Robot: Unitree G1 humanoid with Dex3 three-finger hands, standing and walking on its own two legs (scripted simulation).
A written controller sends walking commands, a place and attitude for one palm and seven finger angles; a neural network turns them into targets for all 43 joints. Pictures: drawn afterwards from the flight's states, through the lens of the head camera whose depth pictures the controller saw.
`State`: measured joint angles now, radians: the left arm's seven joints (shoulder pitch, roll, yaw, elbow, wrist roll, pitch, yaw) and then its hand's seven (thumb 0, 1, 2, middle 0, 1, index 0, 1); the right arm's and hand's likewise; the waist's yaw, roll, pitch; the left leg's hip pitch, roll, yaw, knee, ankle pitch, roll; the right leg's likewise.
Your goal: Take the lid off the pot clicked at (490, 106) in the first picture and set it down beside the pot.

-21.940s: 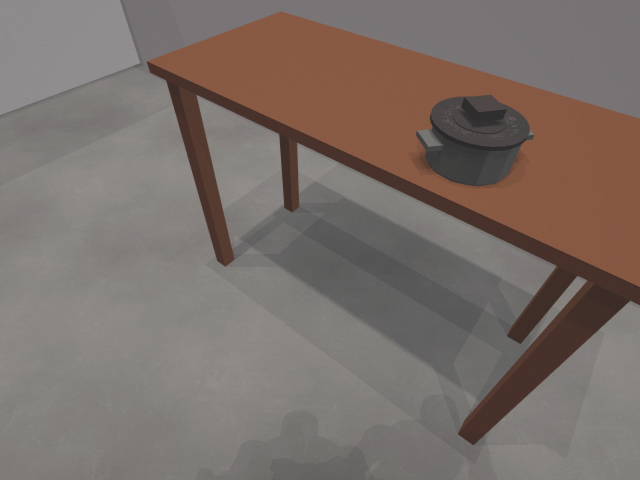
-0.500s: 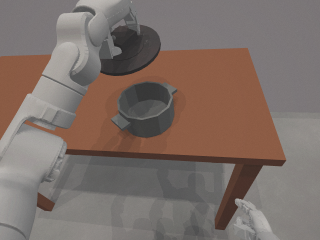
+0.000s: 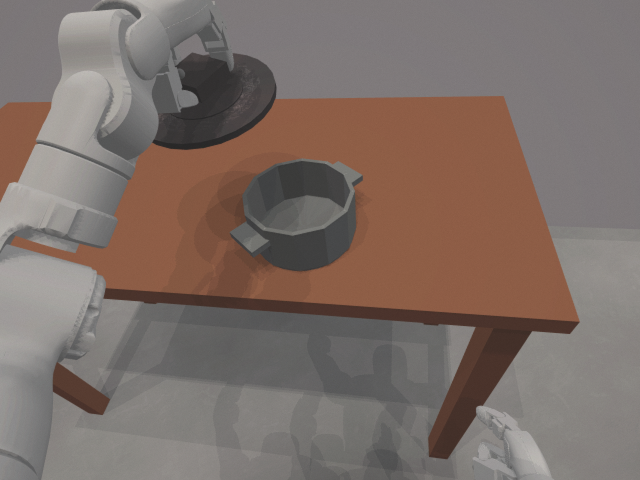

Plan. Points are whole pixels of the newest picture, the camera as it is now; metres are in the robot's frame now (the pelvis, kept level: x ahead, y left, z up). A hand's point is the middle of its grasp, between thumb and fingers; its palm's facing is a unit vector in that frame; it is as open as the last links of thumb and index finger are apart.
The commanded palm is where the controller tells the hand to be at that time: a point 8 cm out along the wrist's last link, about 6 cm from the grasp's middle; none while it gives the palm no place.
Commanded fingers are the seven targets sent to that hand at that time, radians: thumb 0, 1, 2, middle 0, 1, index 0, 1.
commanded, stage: move the lid sideways beside the pot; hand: left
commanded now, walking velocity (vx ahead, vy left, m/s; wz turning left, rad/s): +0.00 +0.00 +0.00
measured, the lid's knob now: (196, 76) +0.47 +0.14 +0.29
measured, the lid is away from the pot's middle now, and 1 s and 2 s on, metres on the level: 0.09 0.21 0.24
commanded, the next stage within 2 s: lower the lid onto the table in 1.24 s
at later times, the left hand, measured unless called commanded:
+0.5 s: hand (123, 77) +0.44 +0.20 +0.31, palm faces -0.08 +0.01 -1.00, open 8.7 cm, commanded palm +0.41 +0.22 +0.38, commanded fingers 0.00 0.23 1.45 -1.09 -0.58 -1.02 -0.53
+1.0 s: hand (73, 76) +0.44 +0.26 +0.31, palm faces -0.09 -0.01 -1.00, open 8.7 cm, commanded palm +0.41 +0.27 +0.38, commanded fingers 0.00 0.23 1.45 -1.09 -0.58 -1.02 -0.53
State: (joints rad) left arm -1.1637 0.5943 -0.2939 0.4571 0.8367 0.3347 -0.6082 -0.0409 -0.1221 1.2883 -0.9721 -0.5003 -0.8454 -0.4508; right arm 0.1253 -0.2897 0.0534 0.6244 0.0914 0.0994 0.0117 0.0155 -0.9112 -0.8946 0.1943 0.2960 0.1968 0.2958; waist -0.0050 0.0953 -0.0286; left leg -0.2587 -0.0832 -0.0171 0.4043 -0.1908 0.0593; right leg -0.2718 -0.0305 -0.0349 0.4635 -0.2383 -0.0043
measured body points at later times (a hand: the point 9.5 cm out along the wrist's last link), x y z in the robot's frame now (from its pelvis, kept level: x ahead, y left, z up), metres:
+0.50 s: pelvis +0.00 +0.00 +0.00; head +0.02 -0.03 +0.45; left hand +0.44 +0.20 +0.36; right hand +0.16 -0.24 -0.12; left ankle +0.01 +0.09 -0.74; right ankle +0.00 -0.12 -0.74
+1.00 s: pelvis +0.00 +0.01 +0.00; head +0.03 -0.02 +0.45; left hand +0.44 +0.26 +0.36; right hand +0.15 -0.24 -0.12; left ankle +0.01 +0.09 -0.74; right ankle +0.00 -0.12 -0.74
